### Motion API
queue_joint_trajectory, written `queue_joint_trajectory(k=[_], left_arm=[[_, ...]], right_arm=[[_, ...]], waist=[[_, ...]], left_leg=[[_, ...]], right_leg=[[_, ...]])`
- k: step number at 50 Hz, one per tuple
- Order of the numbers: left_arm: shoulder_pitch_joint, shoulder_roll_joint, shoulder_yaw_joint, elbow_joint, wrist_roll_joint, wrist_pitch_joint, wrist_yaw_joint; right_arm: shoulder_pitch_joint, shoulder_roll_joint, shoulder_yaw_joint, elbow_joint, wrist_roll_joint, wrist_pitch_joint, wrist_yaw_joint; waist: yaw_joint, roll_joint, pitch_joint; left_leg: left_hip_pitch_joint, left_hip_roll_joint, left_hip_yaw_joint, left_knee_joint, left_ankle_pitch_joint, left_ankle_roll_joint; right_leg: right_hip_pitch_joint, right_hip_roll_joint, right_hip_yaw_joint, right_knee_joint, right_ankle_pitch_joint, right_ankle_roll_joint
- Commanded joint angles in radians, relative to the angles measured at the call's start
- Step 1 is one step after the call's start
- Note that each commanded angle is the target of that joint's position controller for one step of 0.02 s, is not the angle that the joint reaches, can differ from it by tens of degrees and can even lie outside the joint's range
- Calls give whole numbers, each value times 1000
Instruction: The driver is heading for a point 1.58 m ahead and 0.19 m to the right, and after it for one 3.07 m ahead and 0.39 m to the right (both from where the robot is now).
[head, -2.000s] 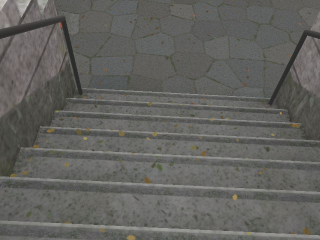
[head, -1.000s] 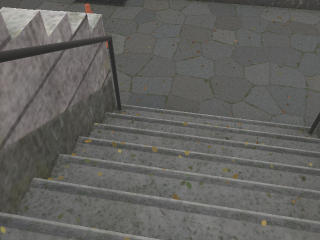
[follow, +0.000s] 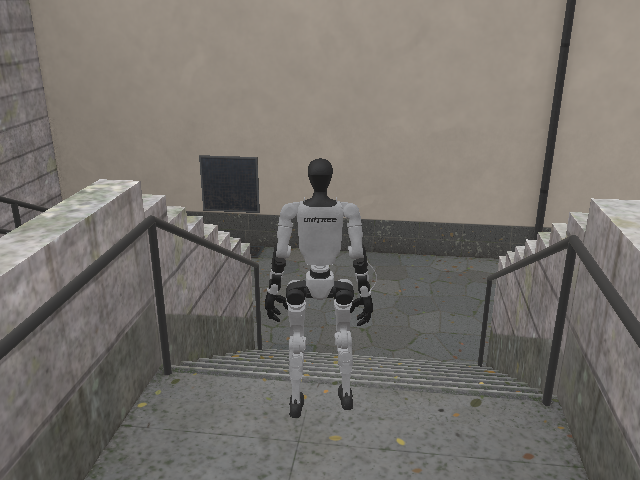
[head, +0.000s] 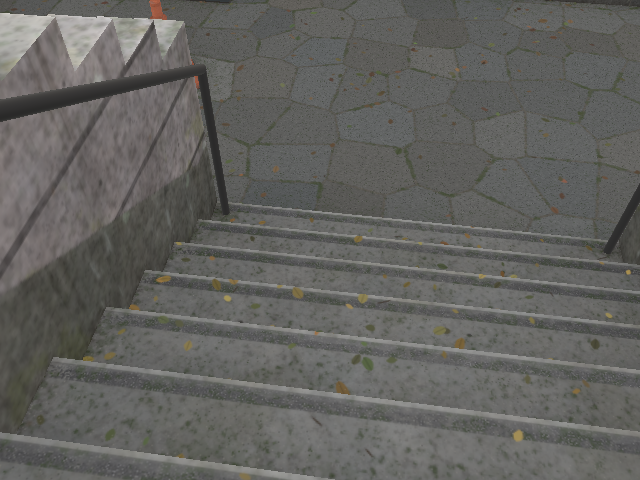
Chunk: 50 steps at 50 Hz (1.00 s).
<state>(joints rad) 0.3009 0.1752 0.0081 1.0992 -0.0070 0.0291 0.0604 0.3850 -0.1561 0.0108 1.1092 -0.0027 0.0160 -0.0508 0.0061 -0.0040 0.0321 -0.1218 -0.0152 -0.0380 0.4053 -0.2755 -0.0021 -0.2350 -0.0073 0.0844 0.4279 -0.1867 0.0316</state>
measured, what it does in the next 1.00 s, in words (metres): walks ahead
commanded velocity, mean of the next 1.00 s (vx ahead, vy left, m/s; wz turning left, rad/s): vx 0.18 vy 0.00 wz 0.00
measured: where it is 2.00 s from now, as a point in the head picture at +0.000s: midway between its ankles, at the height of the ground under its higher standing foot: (311, 426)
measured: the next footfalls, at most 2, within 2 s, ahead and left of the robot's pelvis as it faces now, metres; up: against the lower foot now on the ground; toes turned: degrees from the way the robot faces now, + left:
left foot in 1.26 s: +0.47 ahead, +0.19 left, -0.17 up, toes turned +3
right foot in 1.76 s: +0.75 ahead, -0.06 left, -0.34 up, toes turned +0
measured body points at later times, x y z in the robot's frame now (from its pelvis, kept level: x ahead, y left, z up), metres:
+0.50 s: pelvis +0.01 +0.00 +0.00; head +0.02 +0.00 +0.45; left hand -0.02 +0.23 -0.16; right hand -0.07 -0.22 -0.16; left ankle -0.04 +0.12 -0.74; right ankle +0.03 -0.14 -0.74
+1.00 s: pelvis +0.16 -0.02 -0.01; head +0.17 -0.02 +0.44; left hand +0.04 +0.20 -0.15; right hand +0.28 -0.27 -0.14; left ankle +0.25 +0.13 -0.69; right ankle +0.03 -0.12 -0.74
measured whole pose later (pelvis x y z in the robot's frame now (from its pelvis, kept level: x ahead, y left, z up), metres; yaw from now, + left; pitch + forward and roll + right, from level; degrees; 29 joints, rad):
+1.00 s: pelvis +0.16 -0.02 -0.01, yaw +0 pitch +1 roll -1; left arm 0.56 0.16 0.01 1.08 -0.01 -0.08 0.02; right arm 0.18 -0.25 -0.06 0.94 0.03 -0.06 0.01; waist 0.07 0.03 -0.02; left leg -0.61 0.08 -0.01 0.89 -0.05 0.05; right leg 0.03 0.04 -0.02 0.31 -0.37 -0.04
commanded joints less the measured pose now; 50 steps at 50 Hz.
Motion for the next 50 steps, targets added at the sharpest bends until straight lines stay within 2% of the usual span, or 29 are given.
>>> queue_joint_trajectory(k=[1, 21, 22, 23, 24, 26, 28, 29, 30, 31, 32, 33, 34, 35, 36, 37, 38, 39, 40, 41, 43, 44, 45, 46, 47, 48, 49, 50], left_arm=[[76, 89, 13, -7, 0, -3, 2], [106, 76, 9, 3, -1, -3, 3], [119, 65, 6, 11, 1, -3, 4], [120, 63, 6, 14, 0, -1, 6], [118, 68, 9, 12, -3, -1, 9], [99, 68, 13, -2, -7, -13, 6], [51, 37, 8, -29, -6, -42, -9], [41, 33, 7, -41, -5, -59, -19], [35, 38, 9, -49, -7, -76, -29], [69, 40, 12, -44, -13, -92, -37], [134, 36, 15, -26, -21, -102, -42], [224, 47, 23, 6, -23, -107, -41], [345, 94, 40, 37, -19, -108, -41], [457, 229, 73, 42, -28, -114, -54], [424, 195, 57, 22, -5, -127, -61], [310, 145, 41, -20, -5, -136, -63], [238, 131, 35, -49, -9, -138, -68], [210, 123, 31, -62, -13, -135, -71], [205, 79, 16, -65, -13, -131, -71], [231, 64, 10, -61, -10, -124, -67], [310, 73, 8, -34, -5, -106, -50], [323, 106, 14, -36, -5, -103, -42], [318, 130, 23, -38, 6, -99, -40], [310, 149, 27, -42, 7, -97, -39], [328, 166, 34, -36, 24, -106, -38], [314, 155, 35, -38, 7, -112, -36], [300, 140, 31, -42, 1, -115, -37], [420, 132, 36, 8, -16, -124, -17]], right_arm=[[114, -78, -11, 6, 0, -1, -3], [147, -66, -8, 20, 2, -4, -3], [162, -54, -5, 28, 1, -4, -4], [169, -55, -6, 32, 3, -3, -7], [168, -74, -13, 28, 7, -1, -11], [164, -107, -25, 7, 14, -1, -16], [201, -155, -43, 1, 21, -13, -15], [189, -188, -56, -9, 25, -18, -13], [168, -189, -60, -20, 25, -23, -11], [130, -182, -59, -36, 25, -25, -8], [82, -170, -56, -51, 30, -27, -4], [47, -155, -51, -62, 39, -28, 1], [11, -122, -41, -79, 37, -36, 6], [23, -47, -23, -110, 35, -54, 7], [26, -60, -25, -119, 39, -83, 15], [25, -102, -34, -131, 52, -100, 25], [43, -106, -38, -120, 50, -107, 31], [44, -120, -47, -117, 44, -111, 31], [29, -146, -63, -120, 38, -105, 34], [11, -144, -68, -128, 38, -97, 38], [-81, -122, -71, -164, 40, -83, 48], [-139, -103, -63, -193, 38, -82, 51], [-169, -87, -56, -205, 34, -80, 53], [-199, -86, -54, -219, 36, -79, 54], [-117, -110, -70, -176, 30, -78, 63], [-111, -113, -69, -172, 34, -79, 66], [-135, -112, -68, -175, 32, -80, 68], [-306, -125, -76, -244, 41, -96, 75]], waist=[[-1, 4, 53], [-2, 6, 62], [-1, 8, 39], [-2, 13, 48], [-5, 30, 66], [-19, 66, 129], [-46, 142, 162], [-47, 184, 176], [-40, 180, 191], [-9, 168, 193], [33, 159, 188], [71, 108, 175], [109, -30, 141], [135, -308, 77], [99, -260, 78], [44, -142, 129], [20, -101, 124], [10, -71, 119], [1, -63, 104], [9, -90, 88], [37, -86, 88], [47, -81, 96], [51, -76, 74], [48, -78, 74], [24, -73, 16], [8, -64, 28], [8, -64, 59], [75, -76, 124]], left_leg=[[-113, 11, -1, -96, 91, 15], [-118, 12, 6, -96, 88, 13], [-110, 4, 14, -102, 12, 14], [-121, -4, 18, -106, -90, 19], [-138, -5, 10, -106, -220, 34], [-179, 43, -63, -135, -440, 84], [-143, 162, -223, -211, -504, 151], [-141, 239, -311, -242, -499, 190], [-171, 273, -348, -246, -462, 211], [-200, 262, -327, -226, -415, 201], [-244, 225, -272, -186, -376, 173], [-308, 164, -203, -102, -330, 143], [-390, 73, -86, 136, -200, 101], [-531, -38, 62, 483, -190, 55], [-619, -13, -49, 708, -221, 71], [-643, 39, -86, 806, -135, 92], [-618, 73, -79, 824, -55, 99], [-615, 100, -68, 790, 8, 98], [-586, 129, -56, 718, 60, 90], [-557, 131, -31, 644, 87, 79], [-588, 120, 9, 514, 106, 63], [-596, 114, 17, 440, 130, 58], [-548, 98, 39, 416, 144, 47], [-518, 85, 55, 389, 154, 42], [-452, 84, 49, 518, 245, 42], [-468, 95, 45, 540, 259, 44], [-483, 94, 48, 551, 259, 51], [-832, 155, -59, 499, 294, 71]], right_leg=[[56, 1, -18, -55, 110, -41], [55, 4, -19, -52, 115, -43], [69, 14, -29, -53, 40, -41], [59, 31, -44, -42, -61, -40], [27, 53, -66, -9, -185, -44], [-81, 73, -91, 68, -366, -61], [-181, 71, -119, 197, -273, -61], [-209, 42, -118, 272, -212, -67], [-202, 12, -103, 308, -197, -79], [-156, 0, -101, 269, -207, -94], [-57, 3, -109, 166, -207, -106], [75, 14, -97, 68, -191, -110], [201, -84, 71, -43, -200, -132], [311, -289, 470, -225, -370, -251], [297, -372, 678, -282, -389, -307], [229, -369, 579, -272, -280, -301], [202, -319, 439, -274, -158, -283], [208, -283, 332, -276, -36, -264], [213, -231, 211, -268, 75, -232], [224, -196, 140, -265, 150, -213], [280, -184, 95, -259, 263, -216], [281, -189, 88, -263, 270, -221], [248, -183, 65, -247, 307, -231], [214, -186, 51, -247, 326, -239], [182, -210, 41, -180, 362, -256], [153, -213, 32, -158, 344, -260], [119, -219, 31, -142, 345, -261], [387, -265, 120, -97, 206, -238]])
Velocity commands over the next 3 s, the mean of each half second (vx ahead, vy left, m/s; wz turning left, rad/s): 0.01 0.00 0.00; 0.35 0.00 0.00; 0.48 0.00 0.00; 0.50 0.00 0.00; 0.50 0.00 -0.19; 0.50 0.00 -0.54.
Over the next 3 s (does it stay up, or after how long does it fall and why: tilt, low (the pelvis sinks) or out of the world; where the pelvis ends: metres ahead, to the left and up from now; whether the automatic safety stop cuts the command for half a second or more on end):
stays up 1.26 -0.02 -0.71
